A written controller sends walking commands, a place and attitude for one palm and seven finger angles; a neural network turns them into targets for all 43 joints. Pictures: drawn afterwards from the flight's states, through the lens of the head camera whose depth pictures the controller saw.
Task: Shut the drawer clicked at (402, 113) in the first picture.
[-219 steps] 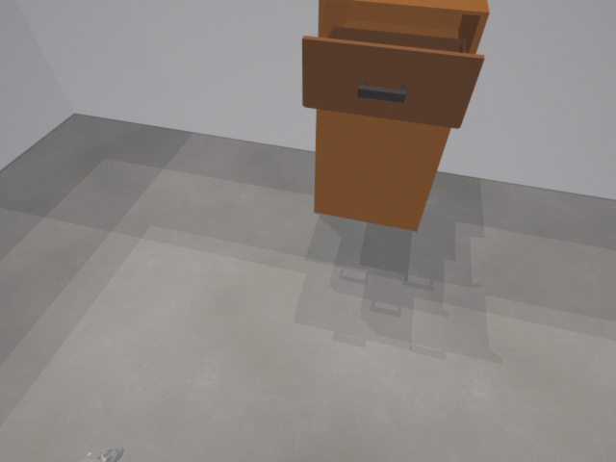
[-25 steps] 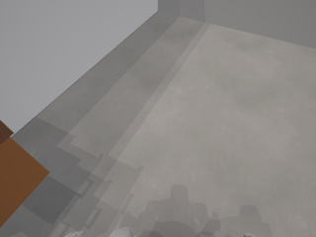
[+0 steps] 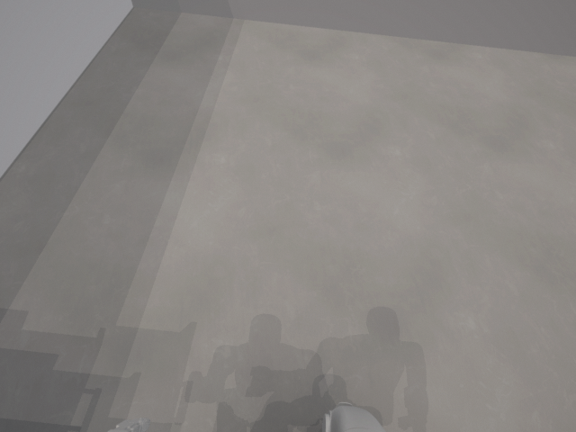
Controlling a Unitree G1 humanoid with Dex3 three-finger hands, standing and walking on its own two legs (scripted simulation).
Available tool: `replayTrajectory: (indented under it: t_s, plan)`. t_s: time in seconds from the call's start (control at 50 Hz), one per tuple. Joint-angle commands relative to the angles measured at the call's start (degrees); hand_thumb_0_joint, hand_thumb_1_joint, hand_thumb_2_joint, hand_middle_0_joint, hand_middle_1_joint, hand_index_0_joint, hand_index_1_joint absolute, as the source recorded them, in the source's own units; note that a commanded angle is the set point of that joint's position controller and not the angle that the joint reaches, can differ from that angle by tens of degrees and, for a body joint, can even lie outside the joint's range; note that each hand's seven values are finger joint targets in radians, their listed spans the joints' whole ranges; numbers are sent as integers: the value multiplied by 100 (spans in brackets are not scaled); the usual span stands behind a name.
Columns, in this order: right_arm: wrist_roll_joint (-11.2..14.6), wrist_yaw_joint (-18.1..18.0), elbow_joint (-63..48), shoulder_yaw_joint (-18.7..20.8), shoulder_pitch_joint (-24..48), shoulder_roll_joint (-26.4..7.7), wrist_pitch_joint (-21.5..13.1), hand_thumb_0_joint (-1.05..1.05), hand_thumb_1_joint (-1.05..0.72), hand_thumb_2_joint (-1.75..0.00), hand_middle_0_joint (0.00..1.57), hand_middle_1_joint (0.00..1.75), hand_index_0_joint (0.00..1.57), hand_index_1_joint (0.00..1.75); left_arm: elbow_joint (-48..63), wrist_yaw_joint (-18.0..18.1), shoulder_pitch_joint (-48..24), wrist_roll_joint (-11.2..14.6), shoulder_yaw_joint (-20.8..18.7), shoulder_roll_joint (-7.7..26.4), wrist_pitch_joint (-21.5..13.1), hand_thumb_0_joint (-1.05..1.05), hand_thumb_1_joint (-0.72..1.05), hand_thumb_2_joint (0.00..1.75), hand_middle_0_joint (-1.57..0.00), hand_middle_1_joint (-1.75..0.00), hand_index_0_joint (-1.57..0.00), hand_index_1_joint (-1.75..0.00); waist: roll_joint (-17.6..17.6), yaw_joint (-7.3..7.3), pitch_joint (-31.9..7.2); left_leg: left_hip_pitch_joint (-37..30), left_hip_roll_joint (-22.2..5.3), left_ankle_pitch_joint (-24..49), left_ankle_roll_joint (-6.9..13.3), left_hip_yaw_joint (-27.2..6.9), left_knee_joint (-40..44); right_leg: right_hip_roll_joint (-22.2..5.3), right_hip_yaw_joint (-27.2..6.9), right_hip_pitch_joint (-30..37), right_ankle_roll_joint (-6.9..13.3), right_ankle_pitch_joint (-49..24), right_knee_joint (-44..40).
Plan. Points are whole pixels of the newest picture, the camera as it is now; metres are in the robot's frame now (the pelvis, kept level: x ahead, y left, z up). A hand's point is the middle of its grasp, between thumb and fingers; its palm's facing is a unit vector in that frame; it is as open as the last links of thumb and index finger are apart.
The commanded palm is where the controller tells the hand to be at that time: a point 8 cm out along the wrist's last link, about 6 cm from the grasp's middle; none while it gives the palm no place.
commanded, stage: walk to a spot facing it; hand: left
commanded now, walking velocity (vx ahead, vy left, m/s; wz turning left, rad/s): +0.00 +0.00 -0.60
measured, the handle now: out of the picture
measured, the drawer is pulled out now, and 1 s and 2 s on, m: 0.28 0.28 0.28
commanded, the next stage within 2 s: turn to face it in 0.08 s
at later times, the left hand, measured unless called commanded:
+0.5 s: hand (191, 409) +0.17 +0.15 -0.18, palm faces -0.02 -0.99 -0.16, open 7.4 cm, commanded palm none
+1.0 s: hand out of the picture +0.10 +0.14 -0.14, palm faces +0.26 -0.92 -0.30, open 7.4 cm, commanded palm none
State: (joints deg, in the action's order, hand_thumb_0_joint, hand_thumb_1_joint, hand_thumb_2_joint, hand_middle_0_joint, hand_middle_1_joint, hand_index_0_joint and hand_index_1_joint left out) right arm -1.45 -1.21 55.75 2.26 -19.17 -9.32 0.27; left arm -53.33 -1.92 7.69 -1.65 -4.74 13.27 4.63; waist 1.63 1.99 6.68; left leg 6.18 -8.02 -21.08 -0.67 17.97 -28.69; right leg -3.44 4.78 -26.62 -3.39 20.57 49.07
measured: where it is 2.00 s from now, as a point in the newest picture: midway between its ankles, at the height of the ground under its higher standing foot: outside the picture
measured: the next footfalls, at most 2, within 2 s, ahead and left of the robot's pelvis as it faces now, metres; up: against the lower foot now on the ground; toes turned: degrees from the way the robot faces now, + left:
right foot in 0.08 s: +0.08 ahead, -0.13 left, +0.00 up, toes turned -10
left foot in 0.46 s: +0.15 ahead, +0.09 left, +0.00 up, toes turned +3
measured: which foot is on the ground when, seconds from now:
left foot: down 0.00-0.08, up 0.10-0.44, down 0.46-0.86, up 0.88-1.00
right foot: up 0.00-0.06, down 0.08-0.48, up 0.50-0.84, down 0.86-1.00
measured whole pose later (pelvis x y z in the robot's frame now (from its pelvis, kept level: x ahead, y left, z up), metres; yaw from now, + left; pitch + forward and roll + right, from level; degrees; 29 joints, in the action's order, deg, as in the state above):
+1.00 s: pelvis +0.06 -0.08 +0.00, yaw +15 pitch -1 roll +2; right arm -1.4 1.2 53.8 6.2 -11.7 -16.0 4.9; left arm -50.9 1.6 11.3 -1.5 -2.6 10.8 1.0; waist -2.4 1.7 3.3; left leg 31.0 0.4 -22.9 -2.9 -0.9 -62.9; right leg -4.2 5.8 -13.3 0.5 17.0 31.2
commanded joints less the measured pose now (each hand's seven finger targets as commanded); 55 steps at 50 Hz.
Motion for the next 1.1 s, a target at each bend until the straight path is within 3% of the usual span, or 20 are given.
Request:
replayTrajectory:
  t_s: [0.0,0.02,0.04,0.06,0.08,0.12,0.2,0.4,0.42,0.46,0.48,0.5,0.56,0.72,0.8,0.82,0.84,0.86,0.94,1.08]
  plan:
    - [8,-14,-281,394,-177,-1270,-98,0,-90,-90,20,30,20,30,617,13,-236,19,-31,270,-321,0,90,90,-20,-30,-20,-30,-1295,-49,-746,-594,-1325,4556,441,-508,-248,315,316,546,276,-152,-1267]
    - [43,8,-313,392,-179,-1276,-101,0,-90,-90,20,30,20,30,515,35,158,12,-66,388,-391,0,90,90,-20,-30,-20,-30,-1088,-282,-1012,-336,-1214,4667,234,-328,-987,375,346,1324,359,-780,-1954]
    - [112,67,-411,356,-207,-1154,-100,0,-90,-90,20,30,20,30,329,89,848,-13,-159,846,-490,0,90,90,-20,-30,-20,-30,-199,-605,-1551,876,-1095,3504,-63,-206,-2234,-239,-411,3038,667,-1884,-2349]
    - [119,87,-730,223,-13,-716,-90,0,-90,-90,20,30,20,30,174,173,1433,31,-308,1508,-535,0,90,90,-20,-30,-20,-30,1389,-809,-1904,2786,-52,-1313,-447,-268,-3788,-1892,-2704,4180,1426,-4325,-2413]
    - [111,-15,-854,215,384,-838,-33,0,-90,-90,20,30,20,30,121,247,1574,163,-349,1630,-464,0,90,90,-20,-30,-20,-30,1219,-883,-2011,2977,-6,-1732,-376,-1308,-4353,-2123,-2817,3775,1785,-4417,-2569]
    - [53,-17,-872,228,884,-885,15,0,-90,-90,20,30,20,30,355,303,791,141,-276,1176,-399,0,90,90,-20,-30,-20,-30,715,-657,-1045,3162,-210,-902,-353,-1682,-4426,-1618,-2619,2651,1654,-2135,-3021]
    - [-16,37,-381,173,126,-705,112,0,-90,-90,20,30,20,30,468,317,76,33,-85,760,-514,0,90,90,-20,-30,-20,-30,442,-25,-903,2293,-26,-91,-409,-1543,-3584,-991,-1388,1612,1308,-2301,-3120]
    - [66,82,-94,25,361,-519,11,0,-90,-90,20,30,20,30,-28,370,380,73,65,605,-526,0,90,90,-20,-30,-20,-30,469,-138,-536,839,378,952,-231,-1331,-383,-972,-582,1438,947,-2145,-2685]
    - [58,95,-63,52,239,-640,0,0,-90,-90,20,30,20,30,-18,378,438,95,56,561,-486,0,90,90,-20,-30,-20,-30,111,-116,-571,513,288,1613,-156,-1471,-19,-900,-470,1262,758,-1852,-2313]
    - [-8,92,-170,184,119,-1264,4,0,-90,-90,20,30,20,30,85,381,731,122,69,180,-396,0,90,90,-20,-30,-20,-30,-1547,-175,-524,492,-1018,3380,636,-3224,594,-86,215,646,196,234,-1061]
    - [-30,32,-148,210,-5,-1304,-7,0,-90,-90,20,30,20,30,171,390,543,116,83,187,-390,0,90,90,-20,-30,-20,-30,-2075,-19,-660,368,-1314,3589,1089,-4110,1093,178,64,248,100,1350,80]
    - [-23,-17,-136,234,-60,-1335,-8,0,-90,-90,20,30,20,30,240,387,328,79,43,279,-377,0,90,90,-20,-30,-20,-30,-1888,27,-661,465,-1349,3350,1265,-4184,1136,94,-295,47,136,1536,875]
    - [-20,-28,-294,271,285,-1201,-31,0,-90,-90,20,30,20,30,284,312,191,79,-22,213,-413,0,90,90,-20,-30,-20,-30,-937,-80,-1016,109,-841,3222,1143,-3449,886,16,-523,-299,69,809,1249]
    - [-14,38,-483,444,384,-1424,66,0,-90,-90,20,30,20,30,455,306,125,128,-23,175,-369,0,90,90,-20,-30,-20,-30,-1192,50,-1298,165,-479,3063,1049,-3569,720,257,-395,302,-28,652,-253]
    - [23,96,-705,511,808,-1460,150,0,-90,-90,20,30,20,30,369,342,768,145,-61,366,-413,0,90,90,-20,-30,-20,-30,-1087,-287,-1264,1154,-109,2217,719,-3647,372,366,-276,1695,33,-426,-2027]
    - [59,127,-781,506,868,-1266,165,0,-90,-90,20,30,20,30,337,374,1011,115,-119,597,-444,0,90,90,-20,-30,-20,-30,-550,-428,-1252,1951,197,1260,420,-3439,5,-60,-590,2500,144,-598,-2859]
    - [97,164,-923,443,856,-862,175,0,-90,-90,20,30,20,30,393,413,1102,2,-232,1190,-492,0,90,90,-20,-30,-20,-30,1150,-514,-1136,3109,1019,-308,-95,-2353,-1338,-1662,-2230,2977,648,-14,-3628]
    - [13,166,-1040,454,1025,-942,164,0,-90,-90,20,30,20,30,552,405,827,22,-195,1426,-440,0,90,90,-20,-30,-20,-30,1435,-497,-862,3132,1008,-1228,-171,-2088,-2600,-2522,-2688,2006,1118,-115,-3728]
    - [-13,284,-670,444,839,-969,301,0,-90,-90,20,30,20,30,760,388,-12,23,-31,761,-489,0,90,90,-20,-30,-20,-30,752,-13,-164,2827,593,-91,-251,-1923,-4195,-1475,-966,1045,895,-995,-3307]
    - [32,319,-857,340,1485,-922,308,0,-90,-90,20,30,20,30,558,381,822,-6,-49,1012,-494,0,90,90,-20,-30,-20,-30,885,-430,-525,2612,569,-335,-412,-1498,-2942,-1667,-463,2094,1065,-2145,-3023]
